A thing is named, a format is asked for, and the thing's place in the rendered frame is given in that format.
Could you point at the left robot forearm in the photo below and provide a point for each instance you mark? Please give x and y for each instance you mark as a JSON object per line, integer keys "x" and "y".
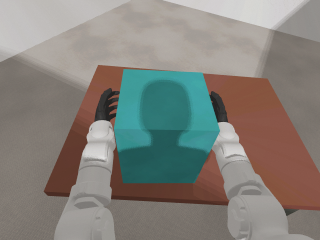
{"x": 92, "y": 188}

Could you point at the right robot forearm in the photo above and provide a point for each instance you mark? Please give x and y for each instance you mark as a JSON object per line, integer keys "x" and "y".
{"x": 235, "y": 167}

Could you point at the table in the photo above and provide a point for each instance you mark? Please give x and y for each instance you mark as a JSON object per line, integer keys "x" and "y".
{"x": 266, "y": 133}

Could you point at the robot left upper arm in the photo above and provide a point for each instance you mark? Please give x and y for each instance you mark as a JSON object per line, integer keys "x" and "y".
{"x": 94, "y": 223}

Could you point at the left robot hand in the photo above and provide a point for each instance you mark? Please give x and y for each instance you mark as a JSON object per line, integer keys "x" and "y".
{"x": 103, "y": 110}

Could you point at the right robot hand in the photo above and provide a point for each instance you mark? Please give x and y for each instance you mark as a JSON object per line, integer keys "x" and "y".
{"x": 219, "y": 107}

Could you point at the carton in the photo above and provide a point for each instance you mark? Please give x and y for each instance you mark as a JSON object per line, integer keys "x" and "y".
{"x": 165, "y": 126}

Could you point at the robot right upper arm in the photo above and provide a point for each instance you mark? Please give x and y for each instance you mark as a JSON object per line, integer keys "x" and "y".
{"x": 258, "y": 217}

